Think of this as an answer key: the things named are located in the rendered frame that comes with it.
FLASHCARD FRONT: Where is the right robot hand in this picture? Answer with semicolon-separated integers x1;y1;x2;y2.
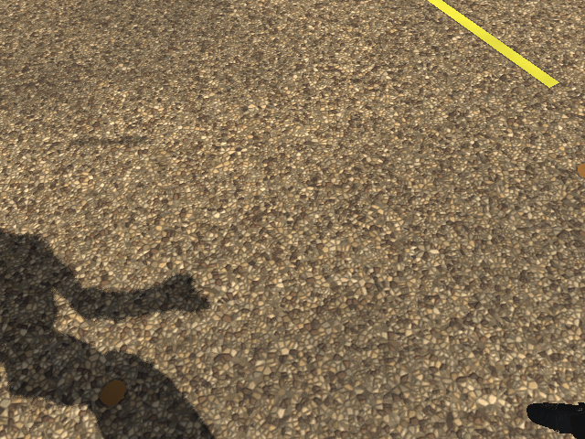
526;402;585;439

